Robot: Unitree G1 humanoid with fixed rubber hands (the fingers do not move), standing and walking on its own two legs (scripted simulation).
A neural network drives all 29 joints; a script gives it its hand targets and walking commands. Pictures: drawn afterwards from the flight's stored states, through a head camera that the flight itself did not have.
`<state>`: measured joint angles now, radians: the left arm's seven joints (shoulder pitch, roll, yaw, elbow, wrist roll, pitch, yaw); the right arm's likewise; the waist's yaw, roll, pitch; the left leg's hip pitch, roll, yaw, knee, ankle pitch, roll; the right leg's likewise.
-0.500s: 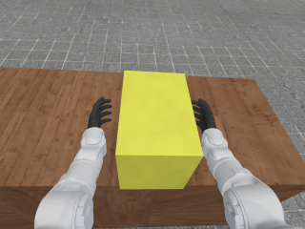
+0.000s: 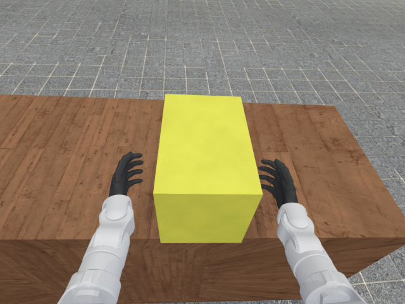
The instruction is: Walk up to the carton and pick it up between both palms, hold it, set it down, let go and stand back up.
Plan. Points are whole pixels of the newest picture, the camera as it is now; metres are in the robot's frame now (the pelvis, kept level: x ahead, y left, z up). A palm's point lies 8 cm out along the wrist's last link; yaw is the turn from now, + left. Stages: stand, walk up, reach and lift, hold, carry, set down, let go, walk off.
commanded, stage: set down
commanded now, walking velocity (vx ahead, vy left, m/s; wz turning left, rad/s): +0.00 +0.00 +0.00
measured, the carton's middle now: (202, 166) +0.44 +0.02 +0.01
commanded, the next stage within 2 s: none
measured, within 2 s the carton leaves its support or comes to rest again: neither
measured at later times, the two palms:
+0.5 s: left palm (104, 229) +0.26 +0.20 +0.02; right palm (309, 239) +0.26 -0.19 +0.03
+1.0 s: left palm (99, 247) +0.23 +0.20 +0.02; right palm (320, 267) +0.22 -0.20 +0.02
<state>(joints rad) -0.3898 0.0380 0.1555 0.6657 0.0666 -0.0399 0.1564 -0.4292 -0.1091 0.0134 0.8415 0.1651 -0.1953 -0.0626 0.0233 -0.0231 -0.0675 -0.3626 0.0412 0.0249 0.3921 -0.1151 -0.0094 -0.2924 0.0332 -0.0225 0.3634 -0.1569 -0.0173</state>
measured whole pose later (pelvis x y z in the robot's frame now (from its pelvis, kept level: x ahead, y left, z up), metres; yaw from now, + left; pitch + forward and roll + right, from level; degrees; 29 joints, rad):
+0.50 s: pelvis +0.00 -0.01 +0.00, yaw +0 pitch +4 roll +0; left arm 0.04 0.09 0.08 0.19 0.00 0.07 0.11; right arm 0.07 -0.12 0.02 0.26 0.17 -0.10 -0.04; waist 0.02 -0.04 -0.06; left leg -0.31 0.03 0.02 0.31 -0.08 -0.01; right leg -0.28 0.03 -0.02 0.36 -0.16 -0.03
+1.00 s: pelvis +0.01 -0.01 +0.00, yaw +0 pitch +3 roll +0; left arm 0.19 0.13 0.03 0.08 -0.04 0.09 0.09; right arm 0.29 -0.12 0.02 0.09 0.17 -0.06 -0.04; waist 0.02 -0.04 -0.05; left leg -0.28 0.03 0.02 0.30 -0.08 -0.01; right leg -0.25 0.02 -0.02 0.36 -0.17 -0.03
